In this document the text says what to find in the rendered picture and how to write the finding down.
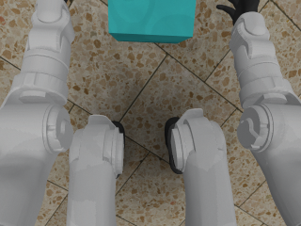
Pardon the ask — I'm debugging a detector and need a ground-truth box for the right robot forearm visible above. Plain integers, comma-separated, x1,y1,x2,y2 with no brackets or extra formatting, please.
229,11,301,110

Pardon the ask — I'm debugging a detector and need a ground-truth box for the robot left foot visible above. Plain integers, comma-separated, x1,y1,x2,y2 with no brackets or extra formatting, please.
111,121,125,179

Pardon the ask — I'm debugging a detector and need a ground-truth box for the right robot hand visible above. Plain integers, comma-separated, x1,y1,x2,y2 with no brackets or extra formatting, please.
216,0,260,26

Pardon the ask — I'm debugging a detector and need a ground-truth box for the robot foot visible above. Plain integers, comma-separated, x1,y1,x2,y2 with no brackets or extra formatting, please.
165,117,183,174
111,121,125,179

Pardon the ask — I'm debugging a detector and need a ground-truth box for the carton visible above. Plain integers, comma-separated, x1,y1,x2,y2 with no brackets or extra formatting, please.
107,0,197,44

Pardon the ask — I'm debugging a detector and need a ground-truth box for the robot left upper arm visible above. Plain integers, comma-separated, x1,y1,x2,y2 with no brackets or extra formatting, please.
0,103,74,226

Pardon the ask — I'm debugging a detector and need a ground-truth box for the robot right foot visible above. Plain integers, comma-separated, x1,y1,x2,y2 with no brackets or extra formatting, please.
165,117,183,174

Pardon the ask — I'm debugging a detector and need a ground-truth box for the robot right upper arm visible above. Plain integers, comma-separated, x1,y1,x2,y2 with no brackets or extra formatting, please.
236,103,301,226

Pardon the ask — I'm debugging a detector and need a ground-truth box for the left robot forearm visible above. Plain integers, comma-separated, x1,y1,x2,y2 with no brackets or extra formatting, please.
0,0,75,109

